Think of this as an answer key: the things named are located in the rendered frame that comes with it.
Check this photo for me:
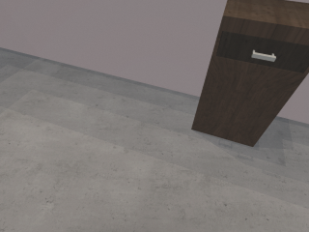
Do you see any handle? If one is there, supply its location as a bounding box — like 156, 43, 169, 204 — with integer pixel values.
251, 49, 276, 62

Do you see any drawer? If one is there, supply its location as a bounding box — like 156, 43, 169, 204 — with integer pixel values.
216, 31, 309, 73

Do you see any cabinet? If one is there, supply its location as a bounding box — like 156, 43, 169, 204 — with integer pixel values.
191, 0, 309, 147

